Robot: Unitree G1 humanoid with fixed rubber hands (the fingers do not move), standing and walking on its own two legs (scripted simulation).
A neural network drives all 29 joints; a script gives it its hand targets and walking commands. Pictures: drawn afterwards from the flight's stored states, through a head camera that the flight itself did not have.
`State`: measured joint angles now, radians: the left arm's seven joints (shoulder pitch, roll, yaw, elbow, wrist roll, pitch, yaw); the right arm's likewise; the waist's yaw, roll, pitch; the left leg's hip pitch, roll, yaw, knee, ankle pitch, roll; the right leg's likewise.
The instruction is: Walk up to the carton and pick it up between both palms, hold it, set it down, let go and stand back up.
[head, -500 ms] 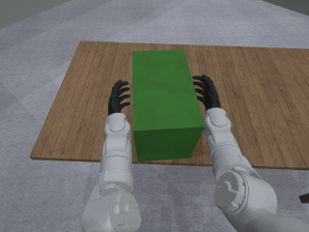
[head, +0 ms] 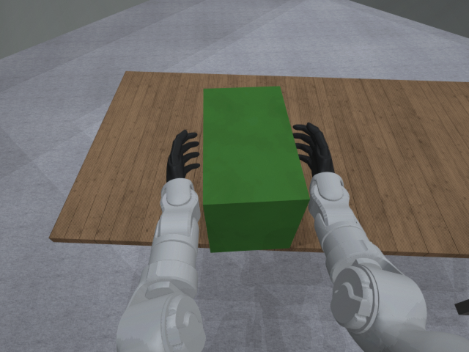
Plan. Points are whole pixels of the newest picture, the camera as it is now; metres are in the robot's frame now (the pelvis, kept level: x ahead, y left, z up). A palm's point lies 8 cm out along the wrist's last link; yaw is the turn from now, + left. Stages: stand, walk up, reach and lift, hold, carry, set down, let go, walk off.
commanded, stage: reach and lift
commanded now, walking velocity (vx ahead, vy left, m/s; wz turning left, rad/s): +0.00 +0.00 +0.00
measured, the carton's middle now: (246, 167) +0.47 +0.02 +0.01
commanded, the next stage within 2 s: none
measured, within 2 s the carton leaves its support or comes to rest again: leaves its support in 0.26 s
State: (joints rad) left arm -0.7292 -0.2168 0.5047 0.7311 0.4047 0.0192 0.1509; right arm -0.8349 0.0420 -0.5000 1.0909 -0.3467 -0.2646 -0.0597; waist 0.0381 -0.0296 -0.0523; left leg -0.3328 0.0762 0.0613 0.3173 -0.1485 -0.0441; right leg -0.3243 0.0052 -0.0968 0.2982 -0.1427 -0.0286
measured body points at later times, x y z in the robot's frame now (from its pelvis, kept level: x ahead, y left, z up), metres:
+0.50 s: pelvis -0.02 +0.00 +0.00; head -0.01 +0.02 +0.45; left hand +0.38 +0.15 +0.09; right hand +0.40 -0.11 +0.10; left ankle -0.01 +0.14 -0.75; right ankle -0.01 -0.10 -0.75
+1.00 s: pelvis -0.02 +0.02 +0.00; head -0.04 +0.05 +0.45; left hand +0.38 +0.16 +0.14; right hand +0.39 -0.09 +0.14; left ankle -0.01 +0.14 -0.75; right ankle -0.01 -0.10 -0.75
